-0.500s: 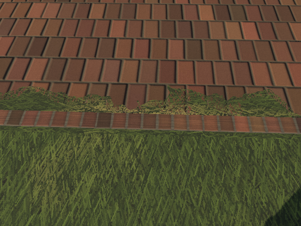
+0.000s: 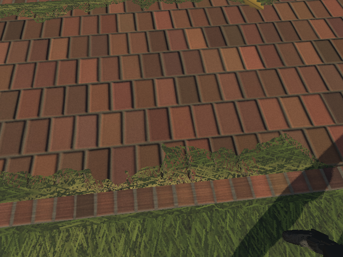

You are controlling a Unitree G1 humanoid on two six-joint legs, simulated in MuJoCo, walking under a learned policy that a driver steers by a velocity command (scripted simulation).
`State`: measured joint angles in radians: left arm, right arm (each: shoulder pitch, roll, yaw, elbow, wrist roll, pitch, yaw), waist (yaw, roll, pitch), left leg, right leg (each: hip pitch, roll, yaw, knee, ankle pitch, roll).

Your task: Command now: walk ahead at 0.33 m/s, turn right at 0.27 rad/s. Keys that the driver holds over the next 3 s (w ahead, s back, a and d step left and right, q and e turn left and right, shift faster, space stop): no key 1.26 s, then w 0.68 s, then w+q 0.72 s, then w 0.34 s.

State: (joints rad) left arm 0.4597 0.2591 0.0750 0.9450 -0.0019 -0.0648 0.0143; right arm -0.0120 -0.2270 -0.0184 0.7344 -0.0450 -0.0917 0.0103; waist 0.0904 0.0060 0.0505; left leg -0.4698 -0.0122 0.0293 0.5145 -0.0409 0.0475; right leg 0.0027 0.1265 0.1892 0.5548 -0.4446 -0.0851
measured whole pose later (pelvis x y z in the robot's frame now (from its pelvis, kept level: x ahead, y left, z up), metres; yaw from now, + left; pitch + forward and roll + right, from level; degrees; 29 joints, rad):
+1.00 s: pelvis +0.12 +0.00 +0.02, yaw -1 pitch -2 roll +0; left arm 0.27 0.16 -0.01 1.13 0.01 -0.01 0.04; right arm 0.30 -0.17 0.01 1.10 -0.01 0.00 -0.04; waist -0.01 0.01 0.03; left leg -0.13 -0.01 0.04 0.38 -0.22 0.02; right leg -0.14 0.03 0.00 0.37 -0.20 -0.03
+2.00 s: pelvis +0.36 -0.05 +0.02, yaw -1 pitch +1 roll +0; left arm 0.48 0.15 0.02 1.09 0.02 -0.10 0.01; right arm 0.11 -0.21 -0.05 0.95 -0.03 -0.04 0.04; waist 0.03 0.03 0.03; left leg -0.63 0.06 0.07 0.87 -0.15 0.05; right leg 0.08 0.07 -0.05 0.20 -0.30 -0.08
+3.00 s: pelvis +0.94 +0.00 +0.03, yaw +25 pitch +1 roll -1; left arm 0.38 0.24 0.04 0.91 0.01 -0.10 -0.01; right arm 0.19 -0.27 -0.06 0.82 -0.04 -0.03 0.04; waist 0.03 0.05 0.02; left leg -0.58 0.03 -0.06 1.00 -0.23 0.05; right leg -0.12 0.06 -0.06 0.28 -0.18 -0.07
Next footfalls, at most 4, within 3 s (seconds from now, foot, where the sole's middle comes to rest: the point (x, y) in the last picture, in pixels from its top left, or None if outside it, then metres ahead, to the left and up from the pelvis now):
0.42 right None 0.16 -0.10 -0.76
1.72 right None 0.28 -0.12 -0.76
2.16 left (190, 209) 0.63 0.01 -0.76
2.72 right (212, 138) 0.99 -0.07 -0.76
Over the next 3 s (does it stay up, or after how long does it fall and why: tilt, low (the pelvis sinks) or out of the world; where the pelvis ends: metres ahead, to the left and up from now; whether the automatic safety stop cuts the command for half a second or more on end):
stays up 0.94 0.00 0.03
